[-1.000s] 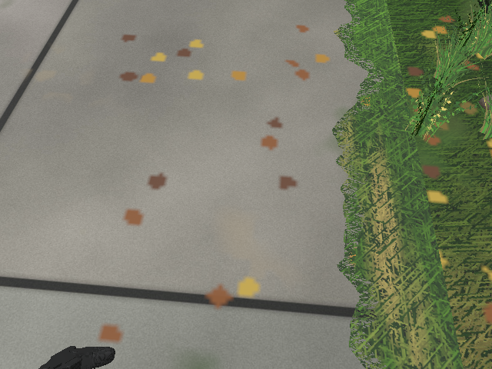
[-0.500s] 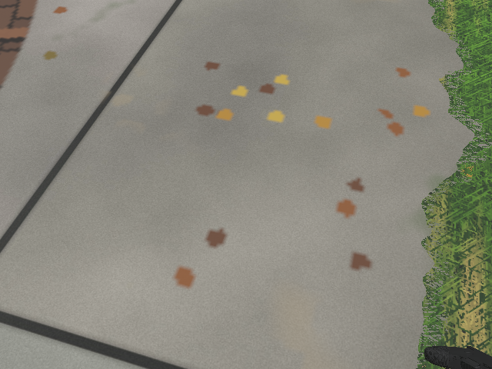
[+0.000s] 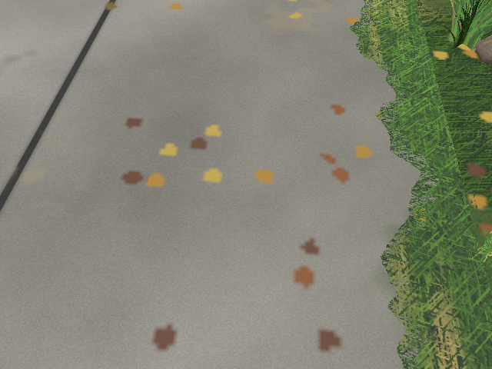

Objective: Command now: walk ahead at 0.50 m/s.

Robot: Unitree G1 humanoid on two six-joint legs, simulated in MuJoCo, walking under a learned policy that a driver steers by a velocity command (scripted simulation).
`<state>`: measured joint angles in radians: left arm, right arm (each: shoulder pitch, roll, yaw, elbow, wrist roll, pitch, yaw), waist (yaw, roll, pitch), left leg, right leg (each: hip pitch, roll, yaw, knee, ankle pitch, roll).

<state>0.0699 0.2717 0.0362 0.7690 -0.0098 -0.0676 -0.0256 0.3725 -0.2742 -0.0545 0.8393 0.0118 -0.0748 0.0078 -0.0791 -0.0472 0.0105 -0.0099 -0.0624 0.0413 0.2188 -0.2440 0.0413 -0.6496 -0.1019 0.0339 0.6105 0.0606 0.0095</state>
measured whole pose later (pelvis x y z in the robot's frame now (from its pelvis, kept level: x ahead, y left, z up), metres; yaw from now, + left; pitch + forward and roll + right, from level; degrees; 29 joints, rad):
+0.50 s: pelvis +0.27 -0.05 +0.00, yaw +0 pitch +2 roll -1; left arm 0.35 0.27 0.05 0.89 -0.01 -0.08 -0.01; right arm 0.10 -0.28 -0.05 0.78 0.01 -0.07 0.01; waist 0.07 0.04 0.01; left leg -0.67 0.12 -0.04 0.67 0.05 -0.01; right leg -0.03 0.06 -0.05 0.21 -0.21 -0.05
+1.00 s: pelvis +0.55 +0.00 +0.00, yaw -11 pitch +0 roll +2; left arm 0.17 0.29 0.08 0.81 -0.02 -0.02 -0.01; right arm 0.30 -0.26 -0.07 0.91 -0.02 -0.09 -0.01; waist -0.05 -0.04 0.02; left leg -0.02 -0.02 0.21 0.23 -0.22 0.02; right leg -0.69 -0.12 0.05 0.85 -0.02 -0.01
